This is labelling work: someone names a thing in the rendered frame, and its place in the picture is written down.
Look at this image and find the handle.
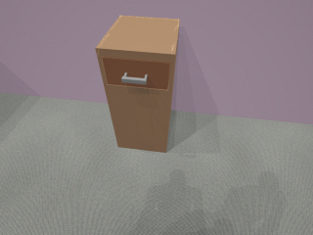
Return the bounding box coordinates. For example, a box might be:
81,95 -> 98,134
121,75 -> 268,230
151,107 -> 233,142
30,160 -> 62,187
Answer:
121,72 -> 148,85

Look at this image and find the drawer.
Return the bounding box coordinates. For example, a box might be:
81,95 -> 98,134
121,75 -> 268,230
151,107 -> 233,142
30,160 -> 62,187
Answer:
102,57 -> 170,90

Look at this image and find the cabinet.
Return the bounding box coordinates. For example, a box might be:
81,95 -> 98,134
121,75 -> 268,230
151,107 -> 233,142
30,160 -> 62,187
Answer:
95,15 -> 180,153

